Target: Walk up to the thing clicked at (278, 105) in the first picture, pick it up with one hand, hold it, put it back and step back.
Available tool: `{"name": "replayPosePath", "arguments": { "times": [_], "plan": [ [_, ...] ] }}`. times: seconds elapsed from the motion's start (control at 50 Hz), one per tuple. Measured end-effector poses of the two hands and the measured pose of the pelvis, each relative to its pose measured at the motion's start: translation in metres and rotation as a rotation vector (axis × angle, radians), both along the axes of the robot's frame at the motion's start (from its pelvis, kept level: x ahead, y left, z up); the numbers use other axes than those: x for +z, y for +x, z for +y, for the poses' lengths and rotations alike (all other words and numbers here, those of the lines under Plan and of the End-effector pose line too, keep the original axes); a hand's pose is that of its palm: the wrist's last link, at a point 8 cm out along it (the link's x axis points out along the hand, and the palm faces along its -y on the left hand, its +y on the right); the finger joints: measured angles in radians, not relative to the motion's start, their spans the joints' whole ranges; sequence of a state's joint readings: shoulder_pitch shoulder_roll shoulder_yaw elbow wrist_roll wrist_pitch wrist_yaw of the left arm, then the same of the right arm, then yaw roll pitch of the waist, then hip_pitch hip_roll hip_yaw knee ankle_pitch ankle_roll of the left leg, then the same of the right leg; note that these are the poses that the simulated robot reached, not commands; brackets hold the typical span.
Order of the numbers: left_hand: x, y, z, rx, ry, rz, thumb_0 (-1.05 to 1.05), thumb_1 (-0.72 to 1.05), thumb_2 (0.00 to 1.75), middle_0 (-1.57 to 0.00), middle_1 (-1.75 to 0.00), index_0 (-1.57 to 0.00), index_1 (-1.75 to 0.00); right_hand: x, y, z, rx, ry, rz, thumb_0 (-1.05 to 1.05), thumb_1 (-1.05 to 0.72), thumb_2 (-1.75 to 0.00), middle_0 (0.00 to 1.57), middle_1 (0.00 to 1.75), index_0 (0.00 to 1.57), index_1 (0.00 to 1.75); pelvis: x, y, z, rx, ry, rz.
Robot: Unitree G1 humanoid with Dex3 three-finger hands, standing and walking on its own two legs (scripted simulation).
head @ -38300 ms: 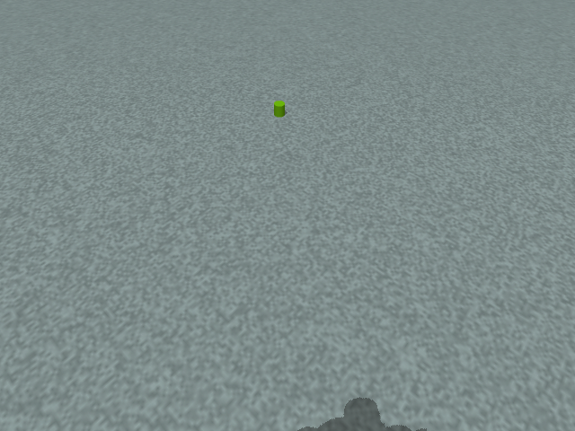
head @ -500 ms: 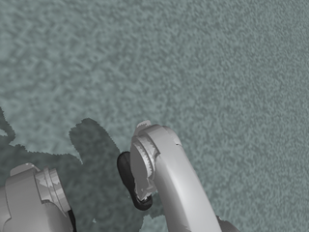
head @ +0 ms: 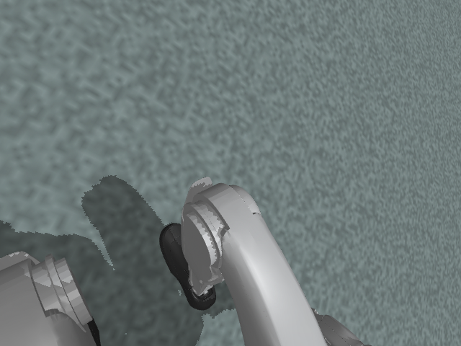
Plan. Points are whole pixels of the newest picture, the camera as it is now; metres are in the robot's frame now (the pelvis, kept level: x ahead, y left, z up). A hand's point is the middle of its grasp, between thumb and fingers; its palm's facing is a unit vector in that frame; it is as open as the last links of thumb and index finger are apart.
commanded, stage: rest palm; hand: left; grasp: from above
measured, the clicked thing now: out of the picture +0.50 +0.29 -0.28
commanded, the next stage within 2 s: close in 0.22 s
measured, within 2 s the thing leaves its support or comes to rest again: neither
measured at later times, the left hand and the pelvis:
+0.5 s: hand out of the picture +0.48 +0.28 -0.26, palm faces -0.45 -0.14 -0.88, open 12.8 cm; pelvis +0.00 +0.00 +0.00, yaw -1 degrees
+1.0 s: hand out of the picture +0.48 +0.28 -0.26, palm faces -0.46 -0.14 -0.88, open 11.8 cm; pelvis -0.01 +0.00 +0.01, yaw -2 degrees
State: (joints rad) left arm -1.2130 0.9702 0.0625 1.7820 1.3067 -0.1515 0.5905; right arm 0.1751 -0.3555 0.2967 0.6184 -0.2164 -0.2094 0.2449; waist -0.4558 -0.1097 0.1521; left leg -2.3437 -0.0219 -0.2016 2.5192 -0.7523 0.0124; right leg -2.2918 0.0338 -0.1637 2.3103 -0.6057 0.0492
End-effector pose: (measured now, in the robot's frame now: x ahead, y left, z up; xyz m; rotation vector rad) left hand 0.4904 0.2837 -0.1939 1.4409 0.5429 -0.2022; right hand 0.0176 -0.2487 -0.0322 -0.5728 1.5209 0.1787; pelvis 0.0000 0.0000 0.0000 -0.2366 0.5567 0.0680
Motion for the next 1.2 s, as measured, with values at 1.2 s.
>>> {"name": "replayPosePath", "arguments": {
  "times": [1.2],
  "plan": [
    [-0.008,-0.001,0.004,0.007,0.001,0.009,0.01,-0.15,0.79,-0.38,-1.03,-0.37,-0.98,0.017,-0.009,0.014,0.026,-0.002,0.014,0.0,-0.92,-0.9,0.2,0.3,0.2,0.3,0.01,-0.007,0.003,-0.01,-0.03,-0.023]
  ]
}}
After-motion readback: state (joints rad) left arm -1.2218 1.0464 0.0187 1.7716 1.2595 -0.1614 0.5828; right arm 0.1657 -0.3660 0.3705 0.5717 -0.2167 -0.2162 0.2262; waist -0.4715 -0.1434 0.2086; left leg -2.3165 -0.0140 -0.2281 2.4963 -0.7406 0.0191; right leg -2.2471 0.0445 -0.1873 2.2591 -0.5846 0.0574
